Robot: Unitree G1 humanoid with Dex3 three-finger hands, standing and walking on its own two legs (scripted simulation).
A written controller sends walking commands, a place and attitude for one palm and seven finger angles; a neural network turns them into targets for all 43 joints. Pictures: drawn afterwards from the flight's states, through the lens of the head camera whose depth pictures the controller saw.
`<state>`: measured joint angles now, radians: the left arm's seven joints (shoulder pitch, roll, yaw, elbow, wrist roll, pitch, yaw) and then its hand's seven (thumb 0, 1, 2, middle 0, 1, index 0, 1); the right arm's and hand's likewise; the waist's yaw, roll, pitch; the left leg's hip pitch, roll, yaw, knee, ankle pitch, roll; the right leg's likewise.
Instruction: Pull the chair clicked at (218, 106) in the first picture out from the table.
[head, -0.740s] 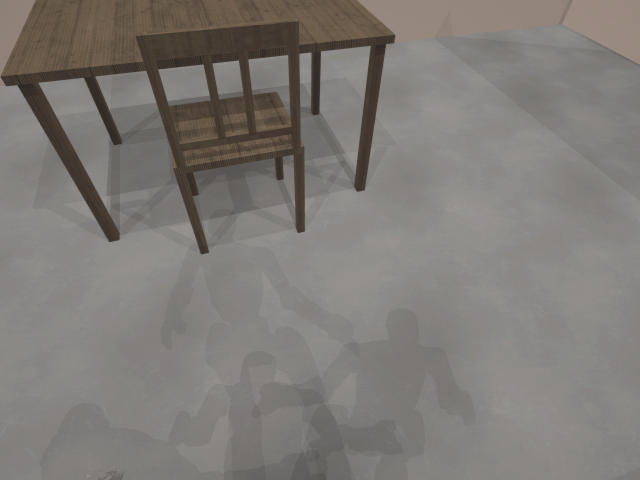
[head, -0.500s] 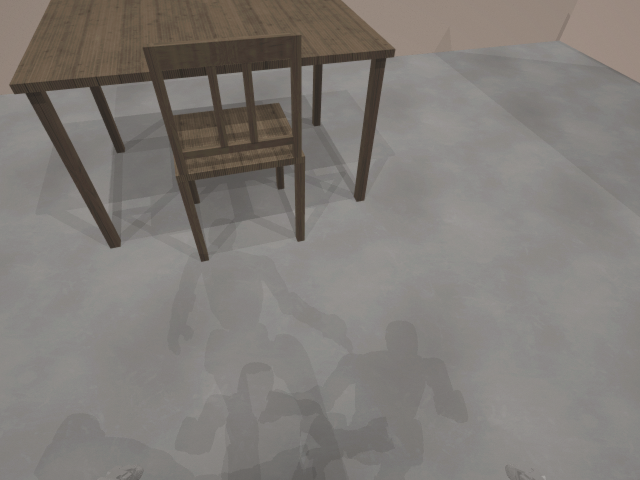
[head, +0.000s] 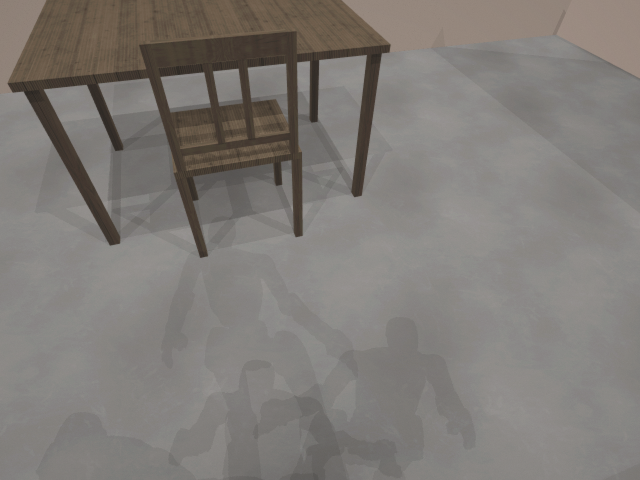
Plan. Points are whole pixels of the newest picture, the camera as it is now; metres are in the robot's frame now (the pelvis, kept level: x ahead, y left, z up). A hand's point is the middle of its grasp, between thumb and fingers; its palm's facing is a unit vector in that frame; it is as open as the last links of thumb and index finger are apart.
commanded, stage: stand and wait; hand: left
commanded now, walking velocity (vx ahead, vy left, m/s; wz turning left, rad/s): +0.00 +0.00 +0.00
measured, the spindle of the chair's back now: (214, 104) +1.13 +0.39 -0.12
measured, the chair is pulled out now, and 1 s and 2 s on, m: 0.00 0.00 0.00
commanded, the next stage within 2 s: look at it before walking up in 0.22 s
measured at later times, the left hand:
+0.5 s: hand out of the picture +0.06 +0.24 -0.16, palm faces -0.03 -0.95 -0.32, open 7.4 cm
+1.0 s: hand out of the picture +0.06 +0.24 -0.16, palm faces -0.03 -0.95 -0.32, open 7.4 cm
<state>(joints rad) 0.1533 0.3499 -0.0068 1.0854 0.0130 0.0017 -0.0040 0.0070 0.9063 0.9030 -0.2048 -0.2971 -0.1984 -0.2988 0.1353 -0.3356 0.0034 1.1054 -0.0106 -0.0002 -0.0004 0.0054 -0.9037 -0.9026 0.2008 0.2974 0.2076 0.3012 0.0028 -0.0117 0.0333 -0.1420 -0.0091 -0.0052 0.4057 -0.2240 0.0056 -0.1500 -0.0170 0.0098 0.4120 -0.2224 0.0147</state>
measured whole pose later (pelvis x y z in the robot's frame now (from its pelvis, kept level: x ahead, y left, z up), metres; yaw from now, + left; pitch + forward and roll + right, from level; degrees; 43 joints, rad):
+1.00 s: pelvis +0.00 -0.01 +0.00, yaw -1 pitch -2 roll +0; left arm 0.17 0.33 -0.01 1.09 0.02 0.00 0.00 0.01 0.91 0.90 -0.20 -0.30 -0.20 -0.30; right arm 0.13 -0.32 0.01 1.11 -0.02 0.00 0.00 0.00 -0.90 -0.90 0.20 0.30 0.21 0.30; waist 0.01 -0.01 0.01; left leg -0.15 0.00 0.00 0.40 -0.22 -0.01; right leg -0.16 0.00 0.02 0.41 -0.21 0.01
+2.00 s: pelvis +0.32 +0.00 -0.01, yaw -25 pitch +0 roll +0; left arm 0.10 0.22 0.08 0.94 0.04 0.03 -0.05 0.00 0.92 0.90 -0.19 -0.30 -0.19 -0.30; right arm 0.42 -0.18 -0.05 1.08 -0.03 -0.07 -0.02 0.00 -0.92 -0.90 0.20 0.30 0.20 0.30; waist -0.05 -0.02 0.07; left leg 0.03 0.06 0.36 0.35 -0.36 0.01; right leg -0.60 -0.10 -0.09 0.80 -0.14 -0.01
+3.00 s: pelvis +0.57 -0.14 -0.01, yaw -18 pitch +1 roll +0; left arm 0.15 0.19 0.06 0.92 0.01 0.02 0.02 0.01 0.91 0.90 -0.20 -0.30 -0.19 -0.30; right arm 0.26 -0.20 -0.08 0.98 -0.02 0.05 0.00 0.00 -0.91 -0.90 0.20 0.30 0.21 0.30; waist -0.04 0.02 0.05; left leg -0.34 -0.07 -0.09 0.52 -0.19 0.02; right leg -0.31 -0.02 -0.01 0.61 -0.32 0.06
